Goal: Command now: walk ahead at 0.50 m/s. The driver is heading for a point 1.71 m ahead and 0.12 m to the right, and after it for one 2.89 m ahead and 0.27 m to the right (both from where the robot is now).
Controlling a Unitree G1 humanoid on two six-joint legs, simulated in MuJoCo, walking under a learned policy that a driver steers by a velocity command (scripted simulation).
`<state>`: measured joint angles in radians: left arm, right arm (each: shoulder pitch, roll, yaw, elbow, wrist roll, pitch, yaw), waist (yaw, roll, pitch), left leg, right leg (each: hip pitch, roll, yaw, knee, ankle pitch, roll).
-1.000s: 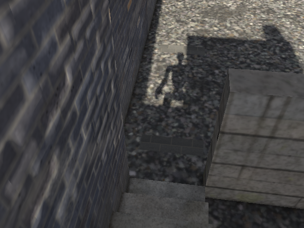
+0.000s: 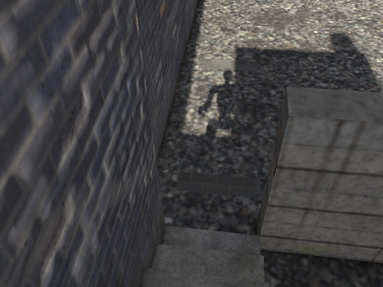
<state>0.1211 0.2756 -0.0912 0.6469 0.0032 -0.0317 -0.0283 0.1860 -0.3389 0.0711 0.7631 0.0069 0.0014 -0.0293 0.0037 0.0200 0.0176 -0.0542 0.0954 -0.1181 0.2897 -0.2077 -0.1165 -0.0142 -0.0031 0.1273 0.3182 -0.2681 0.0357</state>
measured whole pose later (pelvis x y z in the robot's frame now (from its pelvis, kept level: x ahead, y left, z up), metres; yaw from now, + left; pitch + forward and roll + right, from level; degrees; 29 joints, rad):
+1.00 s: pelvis +0.00 +0.00 +0.00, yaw +0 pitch -2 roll +0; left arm 0.12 0.28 -0.10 0.65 0.01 -0.03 -0.03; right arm 0.22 -0.33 0.07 0.77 0.00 0.00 -0.03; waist 0.00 0.02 0.01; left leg -0.06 0.10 -0.11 0.27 -0.19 -0.12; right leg -0.02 -0.01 0.14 0.30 -0.25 0.04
